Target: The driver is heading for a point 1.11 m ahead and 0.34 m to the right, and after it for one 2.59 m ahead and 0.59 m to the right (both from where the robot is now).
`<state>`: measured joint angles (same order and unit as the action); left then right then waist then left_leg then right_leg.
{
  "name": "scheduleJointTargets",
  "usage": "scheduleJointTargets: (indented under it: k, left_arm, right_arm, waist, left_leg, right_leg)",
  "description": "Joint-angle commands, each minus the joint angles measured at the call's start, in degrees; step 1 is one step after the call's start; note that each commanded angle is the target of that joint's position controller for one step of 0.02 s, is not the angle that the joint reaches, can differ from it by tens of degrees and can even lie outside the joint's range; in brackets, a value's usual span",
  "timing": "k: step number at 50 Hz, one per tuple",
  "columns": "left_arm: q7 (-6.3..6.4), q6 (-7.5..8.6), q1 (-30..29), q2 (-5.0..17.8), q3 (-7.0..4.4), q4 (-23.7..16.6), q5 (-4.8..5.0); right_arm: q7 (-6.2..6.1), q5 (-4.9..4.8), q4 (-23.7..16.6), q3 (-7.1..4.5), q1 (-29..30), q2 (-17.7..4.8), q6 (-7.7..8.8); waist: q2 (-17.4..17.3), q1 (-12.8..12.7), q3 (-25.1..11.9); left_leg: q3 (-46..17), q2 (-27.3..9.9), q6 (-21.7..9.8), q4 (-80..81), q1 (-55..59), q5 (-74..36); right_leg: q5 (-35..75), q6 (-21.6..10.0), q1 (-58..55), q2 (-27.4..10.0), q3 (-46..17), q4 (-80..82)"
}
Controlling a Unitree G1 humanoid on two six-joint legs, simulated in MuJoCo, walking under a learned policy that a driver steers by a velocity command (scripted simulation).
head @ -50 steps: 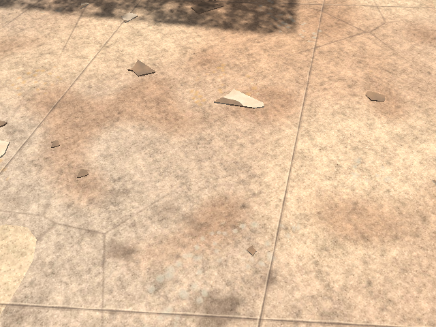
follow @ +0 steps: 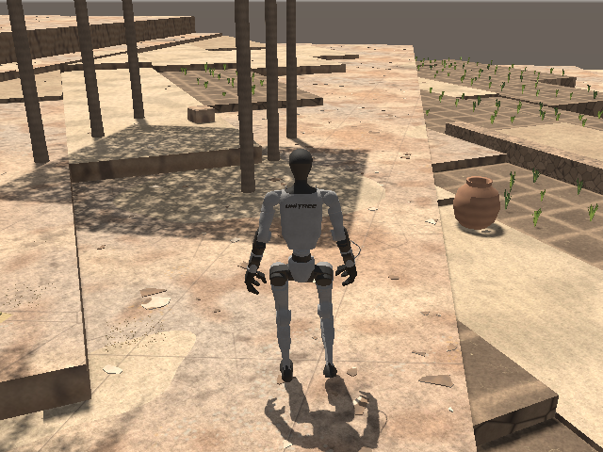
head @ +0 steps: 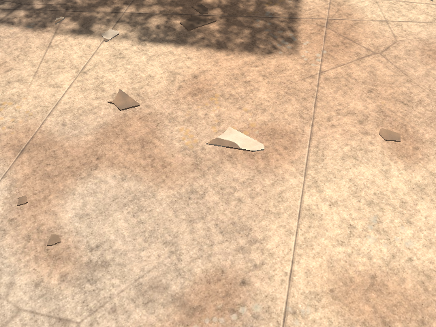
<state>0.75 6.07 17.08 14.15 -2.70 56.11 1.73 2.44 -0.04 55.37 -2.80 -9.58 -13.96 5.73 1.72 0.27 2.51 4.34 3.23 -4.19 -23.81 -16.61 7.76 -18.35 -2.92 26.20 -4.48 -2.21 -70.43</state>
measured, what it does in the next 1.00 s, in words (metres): walks ahead, turning right: right foot, then left foot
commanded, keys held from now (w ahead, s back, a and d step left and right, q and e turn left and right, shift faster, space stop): w+e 0.80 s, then w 0.20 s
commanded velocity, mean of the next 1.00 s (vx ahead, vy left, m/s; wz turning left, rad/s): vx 0.50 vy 0.00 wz -0.43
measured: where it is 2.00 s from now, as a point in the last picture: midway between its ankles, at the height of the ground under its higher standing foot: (323, 188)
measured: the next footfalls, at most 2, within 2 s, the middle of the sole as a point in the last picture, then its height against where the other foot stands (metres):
right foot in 0.40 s outside the picture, level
left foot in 0.88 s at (243, 253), level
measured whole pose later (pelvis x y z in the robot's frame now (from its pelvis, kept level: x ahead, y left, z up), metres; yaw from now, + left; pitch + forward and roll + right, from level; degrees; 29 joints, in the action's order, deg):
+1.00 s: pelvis +0.58 -0.11 -0.01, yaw -28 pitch +2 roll +1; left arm 0.9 3.0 19.3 15.8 -3.3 44.6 1.3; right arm 1.7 0.0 45.9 -3.3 -9.1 -15.4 7.1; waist 1.7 -0.6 0.0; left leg 0.4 2.5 -2.0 -28.5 -21.2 9.5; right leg -24.8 -2.5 20.9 3.1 -6.9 -65.7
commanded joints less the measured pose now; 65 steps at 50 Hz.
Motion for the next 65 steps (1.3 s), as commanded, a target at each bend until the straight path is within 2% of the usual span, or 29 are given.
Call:
scheduleJointTargets:
  k: [1, 4, 9, 14, 17, 19, 20, 21, 22, 23, 24, 25, 26, 30, 35, 39, 42, 43, 44, 45, 46, 47, 48, 49, 51, 53, 57, 61, 65]
  left_arm:
    - [0.53, -1.32, 6.36, 1.59, -0.99, -1.50, -0.03]
    - [0.61, -1.92, -0.53, 3.31, -1.57, -4.47, -0.55]
    - [-0.93, -1.13, -10.41, 2.19, -0.98, -8.03, -0.62]
    - [-3.03, -1.15, -18.49, 1.57, -0.13, -12.68, -0.46]
    - [-4.36, -1.22, -17.55, 3.44, -0.81, -14.98, -0.34]
    - [-4.48, -1.48, -5.58, 7.47, -3.14, -13.00, -0.17]
    - [-3.64, -1.78, 4.47, 12.18, -5.35, -10.82, -0.15]
    - [-2.84, -2.01, 8.33, 19.12, -6.94, -10.49, -0.20]
    - [-2.72, -1.74, 9.75, 15.62, -5.60, -11.43, -0.73]
    - [-2.55, -1.47, 7.95, 12.11, -4.63, -11.36, -1.36]
    - [-2.41, -1.27, 3.57, 10.22, -4.07, -12.31, -1.08]
    - [-2.45, -1.31, -0.95, 8.46, -3.49, -13.66, -1.07]
    - [-2.37, -1.28, -3.63, 7.06, -2.96, -14.75, -1.56]
    - [-1.27, -1.06, -2.97, 9.43, -3.52, -15.42, -1.06]
    - [-0.02, -1.79, 1.30, 10.51, -3.91, -14.85, -0.58]
    - [0.18, -2.25, 3.83, 10.16, -3.92, -13.96, -0.18]
    - [0.68, -2.83, 3.15, 9.75, -3.86, -14.20, -0.74]
    - [0.67, -3.01, 2.96, 8.60, -3.43, -14.30, -0.88]
    - [0.41, -2.93, 3.01, 6.21, -2.47, -14.72, -1.26]
    - [0.36, -2.68, 6.30, 3.48, -1.40, -15.38, -2.21]
    - [0.16, -1.98, 14.24, 1.98, -0.83, -15.51, 0.08]
    - [0.33, -1.82, 11.26, 7.94, -1.77, -14.35, 0.87]
    - [0.30, -1.87, 3.95, 10.13, -2.28, -15.64, 0.50]
    - [0.37, -1.87, 0.06, 9.47, -2.15, -16.58, -0.51]
    - [-0.09, -1.63, -1.22, 7.61, -2.14, -17.53, -1.26]
    - [-0.36, -1.78, -0.41, 5.64, -1.74, -17.41, -1.08]
    - [-0.47, -1.57, -6.78, 3.70, -0.72, -19.97, -1.52]
    - [-1.29, -1.11, -13.46, 2.87, -0.22, -21.49, -0.97]
    - [-2.39, -0.75, -18.87, 3.68, -0.35, -23.70, -0.37]
  right_arm:
    - [-0.09, 0.39, -1.52, -0.45, 0.53, -4.12, 1.43]
    - [-1.51, 0.85, 0.00, -0.94, -2.59, -6.61, 1.65]
    - [-2.92, 0.51, 0.40, -0.97, -6.03, -8.26, 1.36]
    - [-3.27, -0.23, 2.00, -1.31, -11.35, -9.19, -0.37]
    - [-3.66, -0.42, 0.81, -1.95, -9.74, -11.09, -1.91]
    - [-4.17, -0.20, -0.68, -2.18, -7.76, -11.96, -3.01]
    - [-4.43, 0.10, -2.02, -1.72, -7.84, -11.27, -2.93]
    - [-3.20, 1.58, -4.83, 0.88, -13.32, -3.12, -1.13]
    - [-2.19, 0.13, -5.47, 0.75, -10.27, -5.58, 1.81]
    - [-1.59, -2.14, -7.45, -0.46, -3.71, -9.30, 3.42]
    - [-1.71, -2.19, -8.28, -0.26, -1.41, -8.94, 4.07]
    - [-2.18, -1.09, -7.81, -0.63, -1.01, -8.79, 3.89]
    - [-2.48, -0.51, -7.75, -1.18, -2.02, -9.16, 3.04]
    - [-2.88, 0.94, -9.71, -1.25, -1.00, -6.72, 0.46]
    - [-2.63, 0.38, -13.47, -0.49, 10.09, -4.89, 0.77]
    - [-1.81, -0.42, -15.65, -1.04, 13.38, -7.22, 1.54]
    - [-1.15, -0.41, -15.08, -1.75, 9.84, -9.10, 2.51]
    - [-1.22, -0.02, -13.79, -2.24, 5.63, -9.64, 2.83]
    - [-1.43, 0.88, -12.63, -2.98, -0.58, -11.42, 3.16]
    - [-1.56, 1.29, -11.87, -3.80, -8.86, -14.88, 3.08]
    - [-0.93, 0.71, -8.51, -4.95, -14.06, -17.83, 2.11]
    - [-0.67, -0.78, -9.67, -3.60, -12.50, -12.07, 2.05]
    - [-0.83, -0.81, -10.47, -2.75, -8.88, -9.17, 1.72]
    - [-0.80, -0.04, -11.14, -2.22, -5.85, -8.48, 1.39]
    - [-0.98, 0.79, -10.88, -1.49, -3.56, -6.77, 1.22]
    - [-1.06, 0.27, -10.02, -1.43, -4.64, -6.77, 1.40]
    - [-1.75, -0.47, -8.55, -2.21, -7.31, -9.99, 1.03]
    - [-1.98, -1.13, -7.20, -2.05, -10.38, -10.71, 0.12]
    - [-2.00, -1.44, -5.48, -2.00, -13.77, -11.34, -0.97]
  waist:
    - [-5.77, -2.55, -1.92]
    - [-4.73, -1.60, 0.77]
    - [-3.67, 1.55, 1.43]
    - [-2.61, 4.33, 3.51]
    - [-5.01, 2.00, 1.17]
    - [-6.37, -4.83, -6.36]
    - [-3.28, -9.13, -11.94]
    - [11.40, -5.05, -19.14]
    - [8.66, -6.45, -26.08]
    - [6.01, -7.60, -18.85]
    - [1.58, -5.56, -13.02]
    - [-2.45, -2.86, -9.07]
    - [-1.84, -0.53, -7.31]
    - [-0.11, 1.32, -4.65]
    - [2.92, -2.81, -2.59]
    - [4.04, -3.76, -2.49]
    - [5.91, -1.63, -3.31]
    - [5.90, 0.39, -4.90]
    - [4.38, 3.12, -10.06]
    - [-4.18, 4.51, -18.09]
    - [-24.06, 1.68, -21.31]
    - [-14.87, 3.53, -15.47]
    - [-8.65, 4.48, -8.44]
    - [-4.39, 3.44, -5.05]
    - [-6.04, 0.80, -3.04]
    - [-7.62, 0.20, -3.63]
    - [-5.75, 1.61, -2.56]
    - [-6.17, 3.98, -1.19]
    - [-6.62, 5.15, 0.51]
  left_leg:
    - [-13.74, -15.41, -9.54, 17.18, 1.50, -2.28]
    - [-9.68, -15.70, -9.59, 19.12, 2.81, -4.77]
    - [-2.00, -14.64, -6.63, 19.55, 7.88, -8.89]
    - [1.11, -18.21, -5.50, 15.42, 20.88, -13.08]
    - [3.56, -19.44, -3.70, 6.86, 24.77, -33.10]
    - [6.44, -17.57, -1.51, -10.55, 21.92, -48.89]
    - [6.99, -15.19, 0.82, -26.21, 10.46, -39.56]
    - [5.30, -4.69, 4.79, -49.23, -16.27, 4.14]
    - [-7.60, -0.10, 4.07, -57.70, -25.87, 24.94]
    - [-10.33, -3.79, 2.28, -58.35, -31.39, 20.61]
    - [-9.67, -6.52, 1.56, -53.97, -30.61, 15.35]
    - [-9.11, -8.60, 1.97, -48.65, -26.84, 12.41]
    - [-9.24, -10.11, 2.49, -44.96, -22.03, 10.75]
    - [-7.39, -9.54, 6.32, -33.91, -18.22, 4.97]
    - [-6.67, -5.36, 7.32, -11.40, -14.80, -11.97]
    - [-8.66, -4.13, 6.24, -4.96, -12.47, -12.12]
    - [-8.23, -4.30, 4.00, -3.18, -8.72, -6.24]
    - [-6.78, -3.72, 2.60, -1.14, -3.14, -5.86]
    - [-9.03, -6.95, 0.04, -1.93, 7.39, -5.55]
    - [-21.33, -16.96, -4.68, -3.73, 23.81, -4.47]
    - [-47.99, -26.24, -12.82, 4.90, 36.30, 10.96]
    - [-49.38, -25.24, -11.16, 7.71, 33.18, 23.44]
    - [-40.15, -23.08, -8.74, 8.08, 25.88, 21.35]
    - [-33.61, -20.77, -7.90, 8.96, 18.73, 14.00]
    - [-25.87, -17.08, -7.57, 11.16, 11.35, 3.70]
    - [-21.45, -15.61, -8.28, 12.84, 9.88, -2.38]
    - [-15.93, -15.74, -9.10, 15.35, 10.33, -10.05]
    - [-10.42, -13.63, -7.00, 15.18, 10.14, -10.79]
    - [-11.30, -16.44, -6.27, 13.01, 14.62, -10.83]
  right_leg:
    - [3.63, -0.06, 4.72, -4.91, -2.09, 1.95]
    - [11.53, 1.40, 12.05, -5.44, -2.99, 9.31]
    - [25.42, 1.14, 12.37, -2.51, -0.46, 27.08]
    - [21.11, -0.32, 17.14, -1.28, 2.15, 34.62]
    - [11.88, -2.80, 12.11, 1.91, 6.34, 35.80]
    - [10.68, -5.63, -4.92, 7.09, 9.42, 37.67]
    - [12.27, -8.62, -22.28, 4.72, 2.34, 39.32]
    - [6.29, -19.28, -45.63, -10.95, -28.25, 41.94]
    - [3.48, -22.60, -52.26, -16.24, -47.02, 52.15]
    - [6.43, -18.46, -48.35, -13.73, -37.94, 52.81]
    - [11.46, -16.23, -39.36, -11.26, -29.25, 52.93]
    - [17.07, -14.67, -29.90, -8.87, -22.97, 53.90]
    - [20.95, -13.86, -23.18, -7.06, -19.21, 55.36]
    - [26.68, -14.17, -13.26, -3.87, -13.29, 58.43]
    - [17.38, -10.10, -11.04, -0.36, -10.83, 57.50]
    - [12.83, -8.87, -15.48, -2.79, -16.36, 53.54]
    - [15.05, -7.86, -19.82, -4.90, -19.69, 48.38]
    - [18.91, -6.87, -20.04, -3.30, -19.01, 44.78]
    - [21.03, -5.17, -17.79, -0.16, -16.38, 35.65]
    - [8.44, -2.48, -7.34, 5.23, -11.15, 18.82]
    - [-15.61, 0.71, 11.76, 10.79, -6.79, 2.66]
    - [-13.73, 0.69, 18.20, 7.22, -10.16, -3.53]
    - [-8.27, 0.50, 19.67, 5.22, -8.74, -4.00]
    - [-4.35, 0.50, 17.62, 3.11, -6.76, -2.10]
    - [0.00, 0.42, 13.26, -0.32, -5.26, 3.97]
    - [0.92, 0.97, 11.60, -1.05, -3.06, 7.72]
    - [9.00, 2.64, 13.63, -2.08, -0.99, 20.11]
    - [19.21, 2.92, 9.24, -0.14, 1.42, 32.74]
    - [17.89, 1.70, 8.23, 1.36, 2.06, 38.33]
